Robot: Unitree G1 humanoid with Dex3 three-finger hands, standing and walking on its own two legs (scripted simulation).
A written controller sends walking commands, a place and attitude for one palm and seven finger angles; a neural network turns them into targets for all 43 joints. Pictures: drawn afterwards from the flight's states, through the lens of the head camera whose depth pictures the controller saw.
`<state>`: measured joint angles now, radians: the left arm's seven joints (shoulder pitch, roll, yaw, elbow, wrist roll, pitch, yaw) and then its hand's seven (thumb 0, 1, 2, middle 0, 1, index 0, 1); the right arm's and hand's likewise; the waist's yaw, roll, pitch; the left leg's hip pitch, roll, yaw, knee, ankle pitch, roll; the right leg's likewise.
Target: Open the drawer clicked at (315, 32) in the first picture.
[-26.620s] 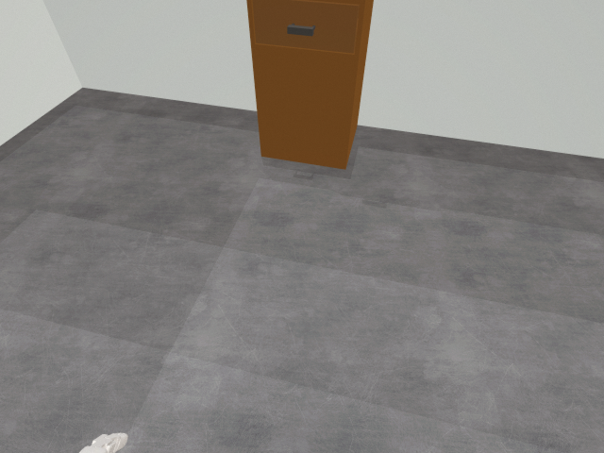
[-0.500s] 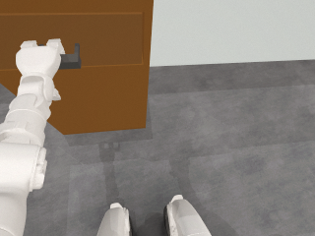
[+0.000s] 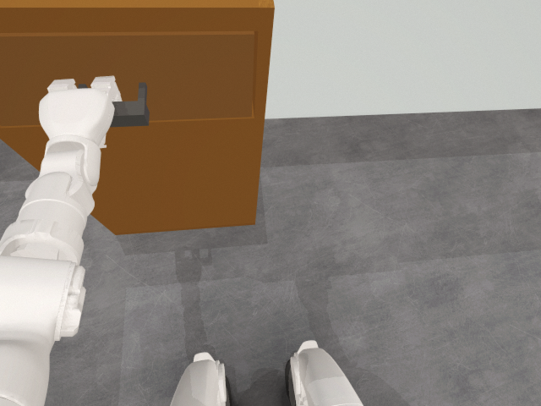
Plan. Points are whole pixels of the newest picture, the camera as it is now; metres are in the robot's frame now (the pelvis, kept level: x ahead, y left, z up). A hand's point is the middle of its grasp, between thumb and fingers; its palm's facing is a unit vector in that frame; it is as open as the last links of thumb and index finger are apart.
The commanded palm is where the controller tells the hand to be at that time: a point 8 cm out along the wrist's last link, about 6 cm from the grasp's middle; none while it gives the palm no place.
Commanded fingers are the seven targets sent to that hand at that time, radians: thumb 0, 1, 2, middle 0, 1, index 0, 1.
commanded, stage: pull the drawer open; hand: left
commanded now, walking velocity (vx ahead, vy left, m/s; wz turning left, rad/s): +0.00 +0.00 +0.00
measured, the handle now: (111, 102) +0.57 +0.20 +0.02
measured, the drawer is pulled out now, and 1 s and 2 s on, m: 0.00 0.11 0.21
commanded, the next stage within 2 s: none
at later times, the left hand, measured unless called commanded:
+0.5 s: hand (92, 161) +0.48 +0.23 +0.00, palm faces -0.07 -0.03 -1.00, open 5.8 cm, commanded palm +0.45 +0.22 +0.04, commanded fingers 0.00 0.90 0.90 -0.40 -1.35 -0.40 -1.35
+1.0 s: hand (87, 202) +0.41 +0.23 -0.01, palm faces -0.05 -0.02 -1.00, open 5.7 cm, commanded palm +0.38 +0.22 +0.04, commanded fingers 0.00 0.90 0.90 -0.40 -1.35 -0.40 -1.35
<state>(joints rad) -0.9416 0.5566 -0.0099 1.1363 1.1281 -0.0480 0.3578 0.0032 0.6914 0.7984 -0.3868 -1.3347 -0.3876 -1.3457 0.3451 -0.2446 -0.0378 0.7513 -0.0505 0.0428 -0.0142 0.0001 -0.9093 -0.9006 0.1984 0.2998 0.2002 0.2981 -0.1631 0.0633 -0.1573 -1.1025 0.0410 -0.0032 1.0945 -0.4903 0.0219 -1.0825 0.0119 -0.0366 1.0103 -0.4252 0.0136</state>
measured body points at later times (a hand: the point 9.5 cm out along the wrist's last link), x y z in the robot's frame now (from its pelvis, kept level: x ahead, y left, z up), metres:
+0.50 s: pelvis +0.02 +0.00 +0.02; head +0.15 +0.01 +0.45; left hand +0.48 +0.23 +0.05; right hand +0.04 -0.26 -0.12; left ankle +0.00 +0.10 -0.66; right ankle +0.02 -0.13 -0.66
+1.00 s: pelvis +0.02 -0.01 +0.03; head +0.12 -0.01 +0.46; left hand +0.41 +0.23 +0.05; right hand +0.09 -0.27 -0.11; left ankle +0.00 +0.10 -0.66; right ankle +0.02 -0.13 -0.66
